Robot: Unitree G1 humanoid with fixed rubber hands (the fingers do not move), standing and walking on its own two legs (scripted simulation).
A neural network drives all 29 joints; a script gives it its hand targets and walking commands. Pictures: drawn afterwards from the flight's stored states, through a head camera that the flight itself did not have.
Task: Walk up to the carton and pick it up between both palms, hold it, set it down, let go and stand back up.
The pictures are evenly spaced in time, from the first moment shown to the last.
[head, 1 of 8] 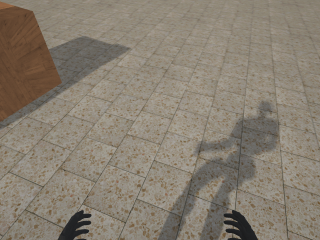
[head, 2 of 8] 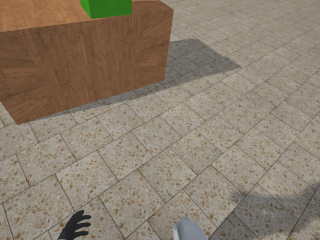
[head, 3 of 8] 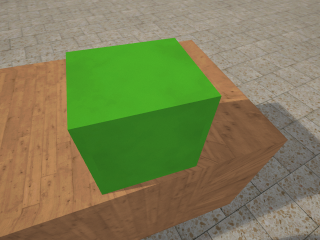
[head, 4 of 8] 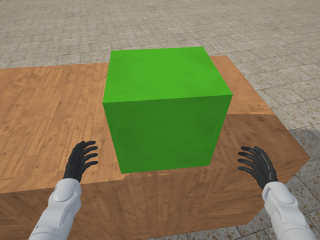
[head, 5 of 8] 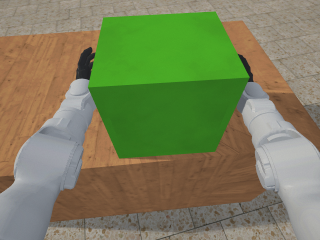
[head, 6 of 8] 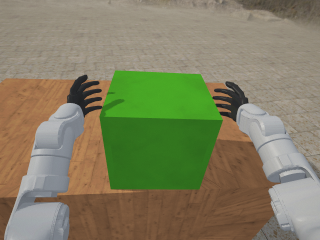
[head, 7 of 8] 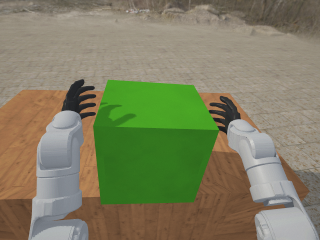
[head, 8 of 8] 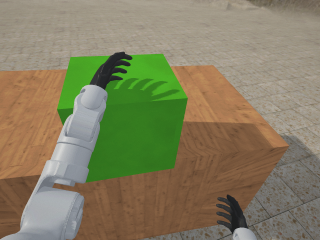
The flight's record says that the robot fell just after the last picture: no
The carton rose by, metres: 0.04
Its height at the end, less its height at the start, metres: +0.00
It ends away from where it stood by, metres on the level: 0.15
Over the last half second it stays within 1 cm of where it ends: yes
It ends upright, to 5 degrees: yes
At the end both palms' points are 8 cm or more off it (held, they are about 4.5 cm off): no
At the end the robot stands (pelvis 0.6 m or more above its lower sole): yes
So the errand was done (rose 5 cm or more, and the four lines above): no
